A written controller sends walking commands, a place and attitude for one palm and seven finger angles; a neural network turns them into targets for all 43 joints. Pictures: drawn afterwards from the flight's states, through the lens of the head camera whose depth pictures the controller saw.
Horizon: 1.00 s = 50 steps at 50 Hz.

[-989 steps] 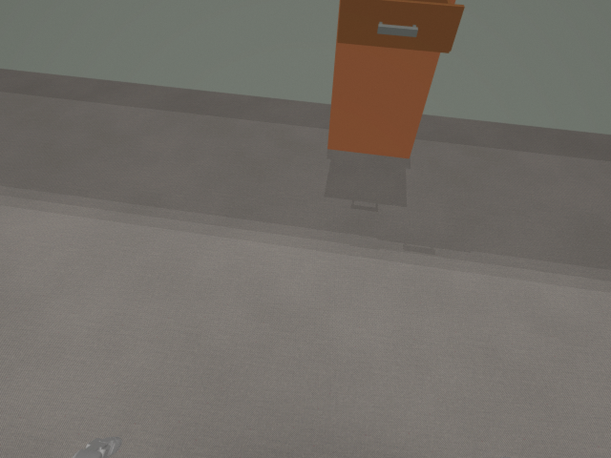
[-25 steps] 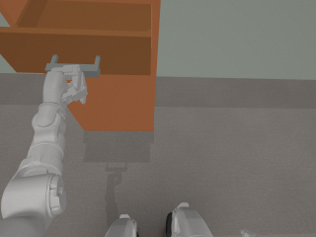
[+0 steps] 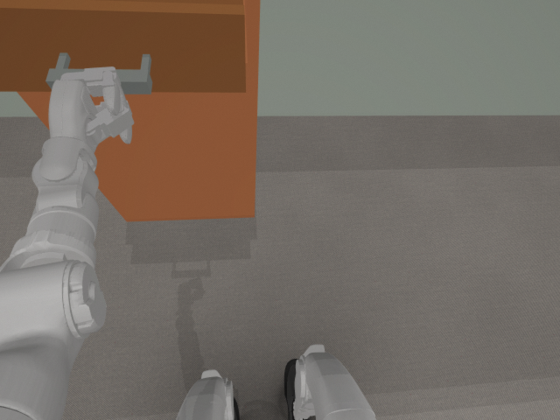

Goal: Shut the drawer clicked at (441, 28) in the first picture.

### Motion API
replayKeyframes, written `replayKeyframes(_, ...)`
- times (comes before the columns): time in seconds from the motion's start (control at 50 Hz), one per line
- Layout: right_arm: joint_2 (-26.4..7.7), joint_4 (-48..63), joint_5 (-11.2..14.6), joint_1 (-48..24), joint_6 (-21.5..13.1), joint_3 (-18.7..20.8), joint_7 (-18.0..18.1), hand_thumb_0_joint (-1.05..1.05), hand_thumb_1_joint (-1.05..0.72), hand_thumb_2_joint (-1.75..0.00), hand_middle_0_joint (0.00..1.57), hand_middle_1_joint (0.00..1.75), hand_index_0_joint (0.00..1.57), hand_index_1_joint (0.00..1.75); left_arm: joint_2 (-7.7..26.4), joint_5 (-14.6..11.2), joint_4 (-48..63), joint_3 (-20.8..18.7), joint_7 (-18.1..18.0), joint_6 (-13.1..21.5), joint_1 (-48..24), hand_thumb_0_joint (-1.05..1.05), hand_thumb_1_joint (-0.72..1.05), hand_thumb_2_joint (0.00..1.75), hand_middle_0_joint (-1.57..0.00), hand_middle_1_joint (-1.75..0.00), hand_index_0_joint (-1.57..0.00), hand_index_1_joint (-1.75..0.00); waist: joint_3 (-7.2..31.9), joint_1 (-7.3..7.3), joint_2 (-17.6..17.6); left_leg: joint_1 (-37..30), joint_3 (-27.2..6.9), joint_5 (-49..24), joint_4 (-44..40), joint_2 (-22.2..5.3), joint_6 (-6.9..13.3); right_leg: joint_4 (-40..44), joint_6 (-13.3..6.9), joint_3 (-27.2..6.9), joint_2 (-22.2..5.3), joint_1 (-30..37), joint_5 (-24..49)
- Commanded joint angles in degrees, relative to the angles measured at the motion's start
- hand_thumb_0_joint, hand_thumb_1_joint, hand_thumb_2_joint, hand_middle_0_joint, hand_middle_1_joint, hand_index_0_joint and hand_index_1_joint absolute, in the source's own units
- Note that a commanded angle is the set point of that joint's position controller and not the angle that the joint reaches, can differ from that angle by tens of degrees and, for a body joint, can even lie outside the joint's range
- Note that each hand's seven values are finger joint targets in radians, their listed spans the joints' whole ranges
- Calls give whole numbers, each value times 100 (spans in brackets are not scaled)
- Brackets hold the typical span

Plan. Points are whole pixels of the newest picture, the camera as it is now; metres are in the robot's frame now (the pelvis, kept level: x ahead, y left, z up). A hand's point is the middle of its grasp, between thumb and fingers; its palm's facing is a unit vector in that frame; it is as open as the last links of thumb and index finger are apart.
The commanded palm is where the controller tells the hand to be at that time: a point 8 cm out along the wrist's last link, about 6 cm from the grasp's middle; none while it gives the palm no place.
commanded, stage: push the drawer shut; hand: left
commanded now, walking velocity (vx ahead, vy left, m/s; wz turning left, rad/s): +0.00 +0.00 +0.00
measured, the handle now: (103, 71) +0.60 +0.20 +0.07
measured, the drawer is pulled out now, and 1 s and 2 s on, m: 0.08 0.00 0.00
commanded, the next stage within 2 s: pull the fist back off the drawer in 0.94 s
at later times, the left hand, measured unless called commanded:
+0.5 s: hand (126, 77) +0.58 +0.17 +0.07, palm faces -0.03 -1.00 -0.04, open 3.0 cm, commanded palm +0.59 +0.20 +0.07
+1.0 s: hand (122, 66) +0.60 +0.17 +0.08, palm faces -0.01 -1.00 -0.05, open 3.1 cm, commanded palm +0.65 +0.18 +0.07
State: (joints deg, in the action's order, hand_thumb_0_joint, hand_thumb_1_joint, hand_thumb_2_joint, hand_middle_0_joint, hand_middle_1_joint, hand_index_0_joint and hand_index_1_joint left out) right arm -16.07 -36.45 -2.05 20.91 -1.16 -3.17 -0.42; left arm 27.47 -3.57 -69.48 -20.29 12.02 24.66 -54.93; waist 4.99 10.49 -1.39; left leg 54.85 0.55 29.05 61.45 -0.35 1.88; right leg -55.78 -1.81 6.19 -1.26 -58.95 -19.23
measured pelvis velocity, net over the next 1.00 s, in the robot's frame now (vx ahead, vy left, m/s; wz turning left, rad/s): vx -0.01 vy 0.01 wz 0.00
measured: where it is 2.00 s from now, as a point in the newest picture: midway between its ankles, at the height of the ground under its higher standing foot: outside the picture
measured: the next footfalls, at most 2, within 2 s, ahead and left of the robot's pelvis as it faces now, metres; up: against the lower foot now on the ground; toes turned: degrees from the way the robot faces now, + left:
none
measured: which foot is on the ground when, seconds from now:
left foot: down 0.00-1.00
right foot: down 0.00-1.00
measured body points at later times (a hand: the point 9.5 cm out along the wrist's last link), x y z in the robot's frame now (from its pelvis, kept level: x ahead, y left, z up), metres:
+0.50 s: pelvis +0.00 +0.01 -0.01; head +0.18 +0.03 +0.40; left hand +0.58 +0.22 +0.08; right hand -0.04 -0.25 -0.11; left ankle -0.01 +0.10 -0.66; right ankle +0.07 -0.11 -0.66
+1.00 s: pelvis -0.01 +0.01 -0.02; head +0.19 +0.04 +0.38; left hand +0.60 +0.22 +0.08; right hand -0.07 -0.24 -0.11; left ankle -0.01 +0.10 -0.66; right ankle +0.07 -0.11 -0.66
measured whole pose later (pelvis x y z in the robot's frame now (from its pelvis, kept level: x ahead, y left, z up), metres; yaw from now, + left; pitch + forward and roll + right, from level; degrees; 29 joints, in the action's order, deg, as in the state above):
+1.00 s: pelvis -0.01 +0.01 -0.02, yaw +0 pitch +30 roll -5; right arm -15.7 -37.5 -4.8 24.9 0.0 -5.8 -1.7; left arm 40.4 2.8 -80.4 -18.4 9.5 16.3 -77.9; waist 4.6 17.6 -2.5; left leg 67.7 -2.7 29.6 67.2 -0.8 2.1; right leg -57.3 -1.6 9.3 -1.0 -68.9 -18.4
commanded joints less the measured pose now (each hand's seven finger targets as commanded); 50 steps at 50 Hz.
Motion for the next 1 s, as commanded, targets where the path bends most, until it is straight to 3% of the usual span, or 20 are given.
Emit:
replayKeyframes(0.0, -1026, 261, 2, 1099, -31, 337, 73, 0, -90, -90, 20, 30, 20, 30, 1521, -117, 1311, -289, -62, 353, -3334, 0, 90, 90, -140, -160, -140, -160, 2957, 377, -542, -1055, -389, -1506, -775, 3, 5, 574, 53, -632, 246, 1938, 724)
replayKeyframes(0.04, -1022, 260, 2, 1108, 1, 317, 66, 0, -90, -90, 20, 30, 20, 30, 1624, -73, 1213, -314, -36, 311, -3402, 0, 90, 90, -140, -160, -140, -160, 2910, 370, -737, -934, -359, -1450, -750, 7, -6, 585, 52, -658, 240, 1933, 680)
replayKeyframes(0.08, -1055, 232, 15, 1139, 10, 295, 79, 0, -90, -90, 20, 30, 20, 30, 1752, -73, 1020, -350, -27, 232, -3561, 0, 90, 90, -140, -160, -140, -160, 2578, 505, -454, -601, -357, -1163, -750, -12, 38, 660, 80, -681, 241, 1879, 444)
replayKeyframes(0.1, -1067, 237, 9, 1170, 22, 281, 92, 0, -90, -90, 20, 30, 20, 30, 1853, -34, 970, -382, -32, 231, -3635, 0, 90, 90, -140, -160, -140, -160, 2573, 497, -552, -616, -387, -1170, -758, -17, 33, 624, 56, -664, 251, 1819, 430)
replayKeyframes(0.12, -1069, 245, 2, 1189, 22, 280, 88, 0, -90, -90, 20, 30, 20, 30, 1757, -24, 997, -287, -19, 204, -3749, 0, 90, 90, -140, -160, -140, -160, 2699, 558, -684, -694, -382, -1178, -741, -12, 37, 629, 72, -667, 247, 1758, 412)
replayKeyframes(0.16, -1104, 221, -19, 1258, 29, 273, 95, 0, -90, -90, 20, 30, 20, 30, 2056, 25, 985, -440, -30, 178, -3925, 0, 90, 90, -140, -160, -140, -160, 2855, 555, -849, -745, -420, -1263, -684, -32, 25, 573, 60, -642, 248, 1670, 399)
replayKeyframes(0.22, -1117, 208, -57, 1372, 52, 280, 72, 0, -90, -90, 20, 30, 20, 30, 1877, 67, 964, -289, -16, 142, -4092, 0, 90, 90, -140, -160, -140, -160, 3028, 651, -984, -1058, -514, -1582, -638, -62, -9, 502, 61, -545, 268, 1424, 573)
replayKeyframes(0.28, -1140, 157, -83, 1453, 100, 264, 59, 0, -90, -90, 20, 30, 20, 30, 1962, 113, 814, -301, -52, 58, -4275, 0, 90, 90, -140, -160, -140, -160, 2978, 745, -957, -1026, -559, -1612, -578, -94, -8, 493, 68, -519, 276, 1274, 540)
replayKeyframes(0.34, -1157, 144, -112, 1542, 144, 262, 34, 0, -90, -90, 20, 30, 20, 30, 1898, 185, 798, -201, -60, 8, -4469, 0, 90, 90, -140, -160, -140, -160, 3084, 780, -1241, -1266, -637, -1785, -565, -108, -51, 454, 44, -462, 286, 1050, 580)
replayKeyframes(0.4, -1196, 132, -139, 1634, 182, 214, 48, 0, -90, -90, 20, 30, 20, 30, 2194, 258, 534, -366, -137, -94, -4627, 0, 90, 90, -140, -160, -140, -160, 2860, 874, -994, -951, -662, -1641, -544, -120, -5, 445, 43, -445, 311, 1052, 509)
replayKeyframes(0.44, -1180, 117, -167, 1682, 203, 238, 26, 0, -90, -90, 20, 30, 20, 30, 2124, 334, 773, -255, -155, -84, -4893, 0, 90, 90, -140, -160, -140, -160, 3204, 891, -1427, -1297, -706, -1905, -491, -135, -60, 393, 41, -418, 291, 883, 613)
replayKeyframes(0.52, -1196, 85, -197, 1796, 266, 206, -21, 0, -90, -90, 20, 30, 20, 30, 2144, 405, 479, -247, -204, -172, -4960, 0, 90, 90, -140, -160, -140, -160, 3004, 1012, -1307, -1230, -741, -2010, -432, -167, -61, 404, 43, -387, 327, 727, 651)
replayKeyframes(0.56, -1191, 74, -215, 1817, 288, 195, -30, 0, -90, -90, 20, 30, 20, 30, 2148, 467, 498, -183, -240, -206, -5176, 0, 90, 90, -140, -160, -140, -160, 2957, 1058, -1454, -1169, -749, -1940, -412, -167, -56, 385, 38, -385, 316, 647, 600)
replayKeyframes(0.62, -1206, 67, -243, 1936, 331, 196, -46, 0, -90, -90, 20, 30, 20, 30, 2367, 542, 608, -305, -259, -216, -5396, 0, 90, 90, -140, -160, -140, -160, 3259, 1070, -1600, -1387, -812, -2260, -341, -193, -100, 308, 20, -348, 339, 593, 765)
replayKeyframes(0.64, -1184, 56, -239, 1941, 334, 207, -60, 0, -90, -90, 20, 30, 20, 30, 2168, 527, 518, -183, -255, -250, -5433, 0, 90, 90, -140, -160, -140, -160, 3188, 1130, -1587, -1366, -821, -2224, -326, -187, -99, 327, 32, -344, 344, 517, 744)
replayKeyframes(0.68, -1200, -2, -240, 1959, 341, 191, -50, 0, -90, -90, 20, 30, 20, 30, 2248, 519, 498, -209, -303, -296, -5574, 0, 90, 90, -140, -160, -140, -160, 3019, 1211, -1460, -1174, -810, -2013, -318, -192, -59, 369, 51, -350, 342, 510, 641)
replayKeyframes(0.72, -1193, -20, -260, 1971, 323, 193, -63, 0, -90, -90, 20, 30, 20, 30, 2091, 544, 701, -51, -316, -273, -5786, 0, 90, 90, -140, -160, -140, -160, 3202, 1221, -1823, -1526, -894, -2157, -339, -202, -128, 331, 26, -304, 340, 309, 653)
replayKeyframes(0.86, -1218, -143, -257, 1959, 224, 141, -49, 0, -90, -90, 20, 30, 20, 30, 2019, 527, 521, 92, -358, -375, -6016, 0, 90, 90, -140, -160, -140, -160, 2967, 1345, -1911, -1381, -914, -1799, -351, -210, -103, 367, 33, -277, 346, 109, 418)
replayKeyframes(0.9, -1226, -172, -262, 1948, 164, 148, -40, 0, -90, -90, 20, 30, 20, 30, 1771, 512, 581, 238, -395, -391, -6123, 0, 90, 90, -140, -160, -140, -160, 2905, 1430, -1993, -1581, -1005, -1788, -404, -239, -114, 356, 34, -225, 336, -141, 391)
replayKeyframes(0.98, -1243, -211, -231, 1895, 55, 97, -12, 0, -90, -90, 20, 30, 20, 30, 1887, 495, 437, 211, -432, -472, -6150, 0, 90, 90, -140, -160, -140, -160, 2877, 1475, -1812, -1072, -844, -1333, -353, -210, -8, 419, 76, -325, 335, 89, 183)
